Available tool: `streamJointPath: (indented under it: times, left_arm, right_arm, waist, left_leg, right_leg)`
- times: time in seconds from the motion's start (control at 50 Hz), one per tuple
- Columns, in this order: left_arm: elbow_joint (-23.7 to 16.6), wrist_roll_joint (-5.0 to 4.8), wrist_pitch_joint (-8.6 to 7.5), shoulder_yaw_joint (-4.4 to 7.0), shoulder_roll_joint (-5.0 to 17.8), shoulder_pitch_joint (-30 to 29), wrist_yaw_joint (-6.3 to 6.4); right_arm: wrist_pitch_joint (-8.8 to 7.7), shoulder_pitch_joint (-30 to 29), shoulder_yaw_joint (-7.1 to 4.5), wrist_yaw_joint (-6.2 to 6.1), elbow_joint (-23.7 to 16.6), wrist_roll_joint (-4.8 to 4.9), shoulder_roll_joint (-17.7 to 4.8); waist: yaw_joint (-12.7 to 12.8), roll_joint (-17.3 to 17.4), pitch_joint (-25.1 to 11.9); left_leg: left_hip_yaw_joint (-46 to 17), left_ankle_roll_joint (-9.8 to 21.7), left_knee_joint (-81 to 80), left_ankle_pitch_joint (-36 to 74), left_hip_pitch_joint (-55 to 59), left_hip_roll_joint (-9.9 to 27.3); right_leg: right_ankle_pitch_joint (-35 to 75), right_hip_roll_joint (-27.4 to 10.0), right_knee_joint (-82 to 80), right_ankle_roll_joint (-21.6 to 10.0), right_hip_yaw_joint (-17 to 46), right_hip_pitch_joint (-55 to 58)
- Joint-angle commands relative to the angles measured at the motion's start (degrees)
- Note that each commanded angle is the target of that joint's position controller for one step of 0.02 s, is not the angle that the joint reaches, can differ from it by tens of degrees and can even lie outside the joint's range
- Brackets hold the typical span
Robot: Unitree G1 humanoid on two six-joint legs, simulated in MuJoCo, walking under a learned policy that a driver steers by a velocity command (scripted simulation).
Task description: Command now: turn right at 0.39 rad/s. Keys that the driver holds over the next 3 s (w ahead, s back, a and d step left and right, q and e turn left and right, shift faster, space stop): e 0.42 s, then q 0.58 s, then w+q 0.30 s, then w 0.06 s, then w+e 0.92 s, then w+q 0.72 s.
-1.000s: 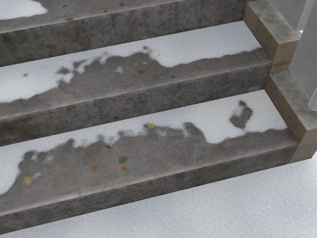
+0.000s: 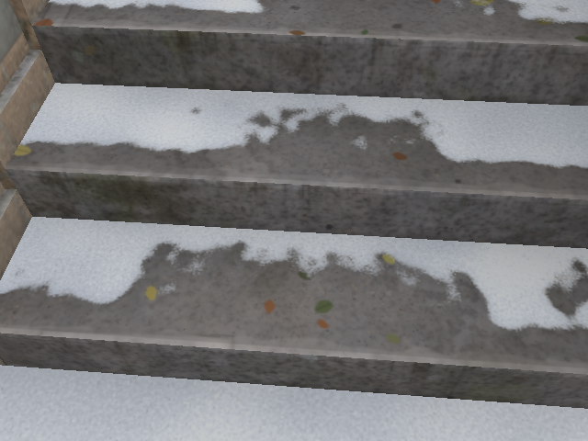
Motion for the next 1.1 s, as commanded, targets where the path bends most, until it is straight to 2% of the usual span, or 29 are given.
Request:
streamJointPath:
  times: [0.02,0.06,0.08,0.1,0.12,0.14,0.2,0.28,0.32,0.34,0.36,0.38,0.4,0.44,0.54,0.58,0.62,0.66,0.78,0.82,0.84,0.86,0.88,0.9,0.94,1.0,1.02,1.04,1.1]
  left_arm:
    - [-5.57,-0.47,-0.13,2.07,8.37,-3.87,0.68]
    - [-6.28,-0.22,0.22,1.58,6.47,-2.55,0.33]
    - [-6.6,0.03,0.36,2.1,7.88,-2.94,0.04]
    - [-6.67,-0.25,0.67,2.94,9.45,-3.22,-0.18]
    - [-6.24,-0.56,1.24,3.04,8.77,-2.08,-0.25]
    - [-6.1,-0.51,1.66,2.5,7.04,-1.94,-0.31]
    - [-7.57,-0.33,2.16,1.21,4.43,-3.62,-1.37]
    - [-8.63,-0.58,2.29,1.77,6.14,-1.42,-2.84]
    - [-7.32,0.0,2.6,2.92,8.19,3.11,-2.41]
    - [-7.61,-0.26,2.63,4.53,14.06,5.12,-1.11]
    - [-9.73,2.21,2.08,5.13,19.75,4.88,-0.79]
    - [-9.95,3.76,0.82,4.82,17.27,6.17,-1.09]
    - [-10.17,3.19,-0.1,4.19,15.38,3.29,-1.3]
    - [-10.39,-0.04,-0.16,2.91,10.46,-2.28,-0.11]
    - [-8.86,1.9,-0.56,-0.28,3.59,-2.92,0.51]
    - [-7.38,2.47,-0.63,-0.47,3.95,-2.16,0.53]
    - [-6.3,2.79,-0.52,0.07,6.37,-1.68,0.29]
    - [-5.49,1.95,-0.12,0.93,8.94,-1.77,0.51]
    - [-5.38,1.11,1.68,1.85,9.59,-2.89,1.58]
    - [-5.08,0.8,2.04,2.24,9.22,-1.28,2.43]
    - [-7.06,2.29,1.49,1.9,7.33,-2.3,2.43]
    - [-8.07,2.44,0.9,1.68,6.19,-7.25,2.53]
    - [-9.2,2.03,0.76,1.56,5.45,-9.73,1.95]
    - [-8.73,1.11,0.76,1.94,5.78,-7.99,1.25]
    - [-8.06,0.72,1.04,2.19,5.98,-5.28,0.82]
    - [-8.06,1.02,0.5,1.71,4.75,-4.88,0.76]
    - [-8.12,0.75,0.24,1.59,4.71,-4.33,0.48]
    - [-6.66,3.01,1.68,0.73,4.3,-1.28,-0.89]
    - [-7.73,2.83,2.31,0.88,5.34,-0.95,-1.99]
  right_arm:
    - [-0.69,1.68,-2.71,-0.12,-3.95,0.12,-6.81]
    - [-0.78,3.01,-3.41,-0.06,-3.91,-0.45,-9.43]
    - [-1.21,2.21,-3.13,-0.36,-4.9,-0.75,-8.89]
    - [-1.67,1.99,-2.69,-0.65,-5.41,-0.75,-8.27]
    - [-1.96,-0.35,-2.65,-0.83,-5.71,-0.17,-8.28]
    - [-2.09,-2.06,-2.93,-0.84,-5.58,0.45,-9.02]
    - [-1.27,-1.31,-3.4,-0.82,-4.36,0.5,-10.46]
    - [-0.43,-0.16,-3.95,-0.45,-3.32,1.81,-12.0]
    - [-0.66,2.64,-3.47,-0.11,-1.76,2.38,-9.97]
    - [-0.96,4.24,-2.59,0.29,-2.21,0.08,-7.09]
    - [-1.58,-0.91,-1.72,0.12,-6.34,-1.99,-5.52]
    - [-1.84,-4.16,-2.39,-0.31,-6.81,-0.63,-8.12]
    - [-1.6,-4.16,-2.88,-0.44,-6.32,0.74,-9.36]
    - [-0.76,-1.05,-3.36,-1.28,-3.97,0.65,-9.94]
    - [-0.33,1.9,-1.8,-0.38,-1.49,1.08,-5.08]
    - [-0.4,0.02,-1.04,0.19,-1.52,1.01,-4.21]
    - [-0.43,-1.05,-1.24,0.51,-1.89,1.42,-6.09]
    - [-0.55,-1.5,-1.52,0.46,-2.64,1.8,-7.86]
    - [-1.29,2.68,-1.44,1.43,-1.71,1.66,-7.28]
    - [-1.59,2.83,-1.9,1.53,-2.24,1.06,-9.81]
    - [-1.54,3.77,-3.21,1.11,-2.28,1.23,-14.69]
    - [-1.31,4.82,-3.43,0.93,-2.83,1.71,-14.28]
    - [-1.71,7.66,-3.1,0.86,-2.48,0.89,-12.86]
    - [-2.33,6.73,-3.22,0.74,-2.38,0.72,-13.06]
    - [-2.5,1.25,-3.41,0.59,-3.39,2.06,-12.57]
    - [-0.85,0.16,-3.64,-0.05,-4.04,2.18,-12.63]
    - [-0.4,0.79,-3.8,-0.22,-4.04,2.32,-12.68]
    - [0.99,5.31,-3.53,1.58,-1.5,-0.46,-11.91]
    - [2.25,2.47,-4.12,4.63,-2.63,-0.4,-12.58]
  waist:
    - [-1.01,-0.54,-4.96]
    - [-0.52,10.59,-5.43]
    - [-1.16,11.95,-6.04]
    - [-1.1,7.44,-5.82]
    - [0.46,3.76,-5.21]
    - [0.84,3.21,-4.28]
    - [-0.8,6.36,-5.14]
    - [-0.37,8.6,-8.29]
    - [1.04,5.39,-8.1]
    - [0.13,-6.49,-7.14]
    - [1.03,-17.08,-7.42]
    - [4.71,-10.15,-12.21]
    - [2.76,-7.99,-9.53]
    - [-0.4,-5.32,-7.39]
    - [-1.06,-6.43,-9.08]
    - [0.48,-7.22,-7.2]
    - [1.67,-7.66,-4.62]
    - [2.07,-7.29,-2.07]
    - [-0.28,-5.1,-5.36]
    - [-0.26,-0.13,-6.54]
    - [1.56,10.45,-8.41]
    - [-1.84,14.13,-7.33]
    - [-4.39,13.32,-8.14]
    - [-3.14,8.67,-8.28]
    - [-0.12,4.26,-6.66]
    - [-0.33,6.91,-8.15]
    - [-0.64,7.2,-9.48]
    - [-1.87,10.09,-8.26]
    - [-1.06,11.92,-4.09]
  left_leg:
    - [-5.61,2.71,-5.56,4.14,6.73,6.04]
    - [-18.53,10.57,-12.22,13.17,10.57,19.36]
    - [-23.16,15.31,-13.22,21.32,10.58,26.19]
    - [-22.9,17.09,-13.3,26.2,9.73,27.82]
    - [-18.25,15.21,-12.69,25.75,9.1,25.84]
    - [-13.35,12.83,-12.8,24.34,8.69,23.03]
    - [-3.29,10.4,-12.03,25.7,7.43,17.93]
    - [0.01,8.64,-7.39,24.69,9.02,19.2]
    - [4.39,3.19,0.5,14.7,2.83,16.55]
    - [9.97,-2.96,14.3,-2.81,-10.41,11.15]
    - [5.73,-6.97,27.73,-25.68,-24.84,3.16]
    - [-2.38,-6.98,36.22,-25.45,-24.55,3.96]
    - [-3.57,-5.99,37.85,-19.67,-25.09,4.9]
    - [-3.5,-6.17,34.41,-10.18,-24.47,6.77]
    - [-1.66,-7.07,24.06,-0.09,-11.98,7.7]
    - [-1.34,-6.88,15.62,-0.08,-7.37,8.36]
    - [-0.46,-6.54,11.41,-2.66,-5.48,8.04]
    - [0.11,-6.18,9.14,-6.34,-7.39,7.43]
    - [2.66,-3.62,1.85,-2.85,-4.45,5.49]
    - [-1.93,-0.48,-5.36,17.54,1.69,7.78]
    - [-12.49,4.53,-4.57,32.58,7.12,14.64]
    - [-22.07,12.71,-8.17,39.04,11.15,20.7]
    - [-26.82,17.36,-11.13,39.26,15.07,24.66]
    - [-24.45,16.73,-10.77,37.4,15.73,23.16]
    - [-18.29,11.56,-9.41,34.57,14.7,18.49]
    - [-16.57,10.3,-9.0,34.53,12.1,15.49]
    - [-16.63,10.13,-9.62,26.72,11.41,14.7]
    - [-14.78,9.32,-9.79,18.69,10.25,11.15]
    - [-19.62,8.47,-12.63,-9.32,-0.01,9.85]
  right_leg:
    - [7.45,-3.92,-1.24,-4.56,6.7,-6.29]
    - [-5.46,0.74,12.05,-1.06,-1.41,-13.55]
    - [-17.84,-1.1,24.33,0.18,-2.9,-16.4]
    - [-20.11,-2.33,33.17,0.93,-1.69,-17.97]
    - [-17.86,-3.95,34.36,1.39,-1.26,-18.11]
    - [-14.43,-5.12,31.23,1.84,-2.33,-18.04]
    - [-9.52,-4.89,21.28,2.95,-7.25,-11.62]
    - [-2.28,-2.33,5.05,1.12,-11.72,-2.8]
    - [7.2,-0.28,-6.72,-2.21,-10.89,7.38]
    - [23.5,-10.56,-10.24,-6.61,4.56,16.28]
    - [41.23,-24.36,-10.75,-19.14,24.98,17.62]
    - [35.31,-24.8,-12.48,-22.85,25.05,16.24]
    - [29.78,-20.7,-12.72,-19.79,19.18,14.31]
    - [21.06,-16.11,-12.71,-13.92,12.67,11.35]
    - [21.26,-11.37,-13.78,-12.29,1.94,7.1]
    - [15.36,-11.49,-15.12,-12.24,1.26,5.65]
    - [9.88,-12.82,-16.24,-13.2,2.85,4.77]
    - [8.08,-14.66,-15.65,-14.22,5.16,5.9]
    - [30.43,-16.7,-8.41,-13.82,2.99,12.65]
    - [22.49,-12.66,-2.62,-8.42,-1.76,9.93]
    - [13.84,-5.5,5.77,-4.07,-8.93,2.75]
    - [-3.28,1.73,13.49,-0.18,-11.58,-7.6]
    - [-21.37,2.79,25.0,0.66,-6.88,-15.19]
    - [-21.59,1.18,31.17,0.82,-3.82,-17.5]
    - [-15.09,-1.14,27.5,1.69,-2.89,-18.83]
    - [-10.11,0.24,19.41,3.8,-5.0,-12.92]
    - [-8.88,0.36,15.75,3.75,-5.27,-10.72]
    - [-9.06,0.61,13.63,2.14,-7.84,-7.82]
    - [-9.96,2.64,3.94,0.01,-10.21,-0.12]
Next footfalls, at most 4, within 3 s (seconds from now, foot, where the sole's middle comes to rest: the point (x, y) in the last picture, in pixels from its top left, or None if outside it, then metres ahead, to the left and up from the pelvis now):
0.34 right None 0.01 -0.16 -0.77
0.82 left None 0.04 0.05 -0.77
1.16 right None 0.04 -0.19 -0.77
1.62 left None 0.29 0.11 -0.77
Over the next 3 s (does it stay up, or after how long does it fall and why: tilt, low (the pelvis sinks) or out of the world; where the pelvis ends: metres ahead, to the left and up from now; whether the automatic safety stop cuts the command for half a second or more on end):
stays up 0.82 -0.11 0.18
